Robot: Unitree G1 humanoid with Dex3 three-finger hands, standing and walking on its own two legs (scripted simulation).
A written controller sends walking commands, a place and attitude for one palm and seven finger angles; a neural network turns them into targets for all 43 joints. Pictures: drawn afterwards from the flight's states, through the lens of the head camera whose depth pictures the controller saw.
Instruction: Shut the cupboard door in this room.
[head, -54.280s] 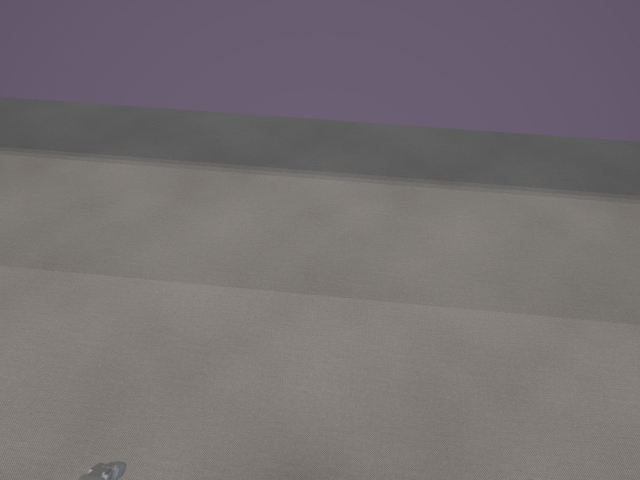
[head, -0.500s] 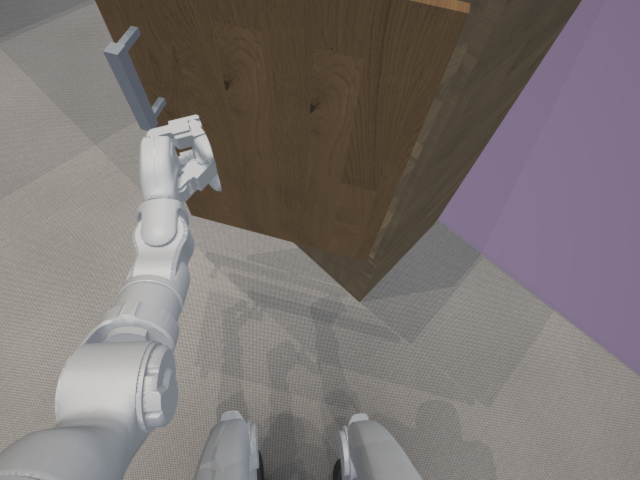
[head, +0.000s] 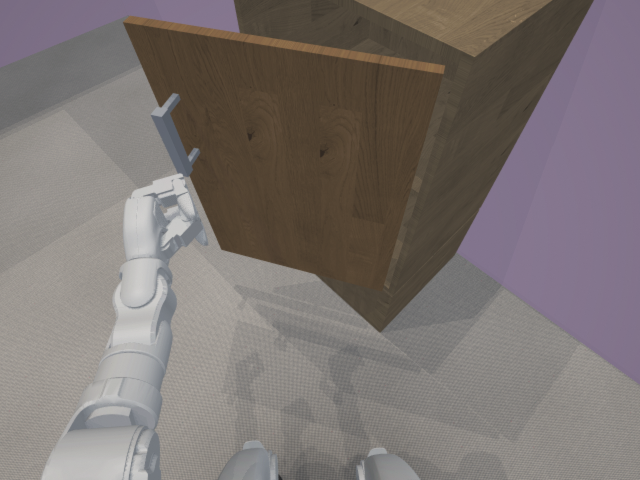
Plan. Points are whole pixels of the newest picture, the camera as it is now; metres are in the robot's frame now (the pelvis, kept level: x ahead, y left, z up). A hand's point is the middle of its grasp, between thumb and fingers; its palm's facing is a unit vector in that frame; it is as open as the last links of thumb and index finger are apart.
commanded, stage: draw the hand back to the body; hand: left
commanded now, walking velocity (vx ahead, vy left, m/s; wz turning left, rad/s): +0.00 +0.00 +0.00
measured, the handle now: (179, 136) +0.64 +0.21 +0.02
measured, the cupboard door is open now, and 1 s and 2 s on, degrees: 29 29 29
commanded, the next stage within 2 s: step back with the hand held close in 1.28 s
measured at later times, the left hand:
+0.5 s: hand (70, 283) +0.30 +0.22 +0.15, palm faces +0.23 -0.94 -0.26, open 3.4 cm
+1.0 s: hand out of the picture +0.21 +0.29 +0.23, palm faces +0.51 -0.74 -0.44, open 6.8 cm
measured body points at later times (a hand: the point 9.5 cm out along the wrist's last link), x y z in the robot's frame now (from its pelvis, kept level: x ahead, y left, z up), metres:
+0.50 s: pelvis +0.03 +0.01 +0.06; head +0.02 -0.01 +0.51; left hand +0.28 +0.27 +0.17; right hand +0.23 -0.20 -0.01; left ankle +0.04 +0.13 -0.67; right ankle -0.01 -0.11 -0.67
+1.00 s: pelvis +0.04 +0.01 +0.07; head +0.01 -0.03 +0.52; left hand +0.17 +0.32 +0.26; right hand +0.23 -0.21 -0.02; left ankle +0.04 +0.13 -0.67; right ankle -0.01 -0.11 -0.67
